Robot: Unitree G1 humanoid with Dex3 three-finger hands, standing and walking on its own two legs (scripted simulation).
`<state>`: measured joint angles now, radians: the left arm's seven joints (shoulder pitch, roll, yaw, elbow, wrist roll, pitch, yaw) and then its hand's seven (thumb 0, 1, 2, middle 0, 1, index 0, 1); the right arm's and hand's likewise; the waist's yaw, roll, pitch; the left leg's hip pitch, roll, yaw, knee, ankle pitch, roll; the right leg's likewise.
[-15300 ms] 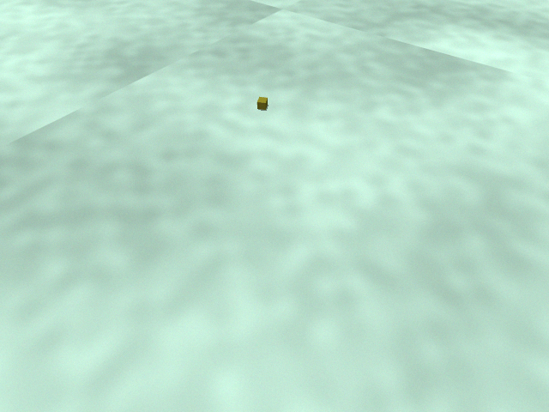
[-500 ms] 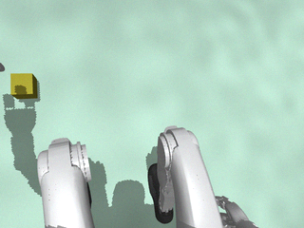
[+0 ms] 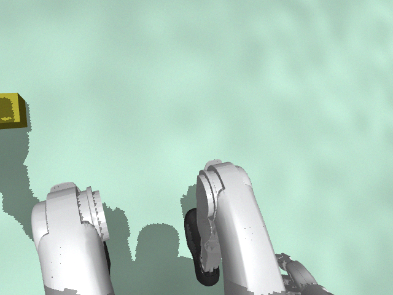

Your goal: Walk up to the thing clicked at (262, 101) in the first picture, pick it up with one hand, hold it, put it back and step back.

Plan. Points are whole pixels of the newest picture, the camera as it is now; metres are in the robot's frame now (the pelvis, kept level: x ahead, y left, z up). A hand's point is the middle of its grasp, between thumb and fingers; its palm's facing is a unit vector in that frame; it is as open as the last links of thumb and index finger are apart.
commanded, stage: rise first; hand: left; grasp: from above
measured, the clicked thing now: (7, 111) +0.49 +0.34 -0.29
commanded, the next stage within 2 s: none
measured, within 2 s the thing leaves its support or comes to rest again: neither
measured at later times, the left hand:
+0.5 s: hand out of the picture +0.44 +0.37 -0.18, palm faces -0.47 -0.08 -0.88, open 14.3 cm
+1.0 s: hand out of the picture +0.43 +0.38 -0.17, palm faces -0.48 -0.07 -0.88, open 14.3 cm
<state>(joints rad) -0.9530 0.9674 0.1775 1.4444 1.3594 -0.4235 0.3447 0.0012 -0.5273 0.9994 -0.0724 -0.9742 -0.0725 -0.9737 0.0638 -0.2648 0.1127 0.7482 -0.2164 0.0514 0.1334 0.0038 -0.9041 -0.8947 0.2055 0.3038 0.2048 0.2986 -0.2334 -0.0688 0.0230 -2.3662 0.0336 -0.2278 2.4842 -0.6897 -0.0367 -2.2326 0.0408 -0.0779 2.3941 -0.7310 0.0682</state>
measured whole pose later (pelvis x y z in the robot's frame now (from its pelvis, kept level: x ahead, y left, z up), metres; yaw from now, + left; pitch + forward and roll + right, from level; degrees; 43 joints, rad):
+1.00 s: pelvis -0.01 +0.01 +0.00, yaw -2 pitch +30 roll -12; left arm -0.97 1.03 0.16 1.47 1.37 -0.43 0.34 0.00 -0.56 1.02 -0.08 -0.99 -0.07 -1.00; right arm 0.09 -0.27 0.17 0.70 -0.20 0.03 0.14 0.00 -0.91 -0.90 0.21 0.30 0.21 0.30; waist -0.26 -0.08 0.05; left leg -2.37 0.03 -0.24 2.49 -0.67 -0.01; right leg -2.21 0.05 -0.09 2.37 -0.71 0.07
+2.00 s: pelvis -0.01 +0.01 +0.00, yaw -1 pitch +30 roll -12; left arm -0.99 1.02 0.13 1.44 1.37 -0.43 0.28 0.00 -0.57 1.04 -0.08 -0.99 -0.07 -1.01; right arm 0.10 -0.27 0.16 0.69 -0.18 0.04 0.13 0.00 -0.91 -0.90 0.21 0.30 0.21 0.30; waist -0.25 -0.07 0.02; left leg -2.37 0.02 -0.23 2.48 -0.66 -0.01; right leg -2.21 0.04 -0.08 2.36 -0.70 0.07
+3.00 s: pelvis -0.01 +0.01 +0.01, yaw -1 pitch +30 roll -12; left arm -0.98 1.01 0.13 1.42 1.35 -0.42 0.25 0.00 -0.57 1.04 -0.10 -0.96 -0.08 -0.98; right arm 0.11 -0.27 0.16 0.67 -0.17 0.05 0.14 0.00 -0.91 -0.89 0.21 0.30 0.21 0.30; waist -0.25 -0.06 0.02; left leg -2.37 0.02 -0.22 2.47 -0.65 -0.01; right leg -2.21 0.04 -0.08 2.35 -0.70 0.07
